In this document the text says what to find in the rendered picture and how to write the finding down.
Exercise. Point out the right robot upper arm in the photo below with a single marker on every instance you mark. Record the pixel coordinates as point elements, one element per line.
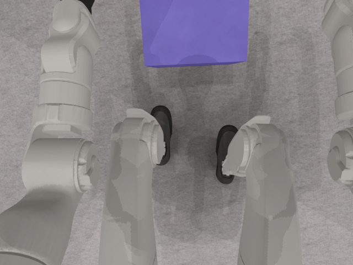
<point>340,157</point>

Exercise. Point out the right robot forearm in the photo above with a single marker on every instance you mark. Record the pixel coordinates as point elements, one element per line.
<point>338,26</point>

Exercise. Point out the left robot forearm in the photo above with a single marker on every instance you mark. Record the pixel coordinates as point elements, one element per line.
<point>67,65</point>

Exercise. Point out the left robot upper arm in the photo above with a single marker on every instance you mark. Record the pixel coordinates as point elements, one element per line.
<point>57,172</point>

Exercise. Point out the left robot foot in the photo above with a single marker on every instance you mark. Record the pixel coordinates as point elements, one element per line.
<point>163,117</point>

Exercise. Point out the left robot thigh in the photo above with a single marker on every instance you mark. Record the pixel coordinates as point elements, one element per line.
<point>127,229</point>

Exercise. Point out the left robot hand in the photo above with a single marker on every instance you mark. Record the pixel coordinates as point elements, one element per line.
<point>88,4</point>

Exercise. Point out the carton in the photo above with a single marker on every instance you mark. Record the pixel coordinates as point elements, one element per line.
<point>178,33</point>

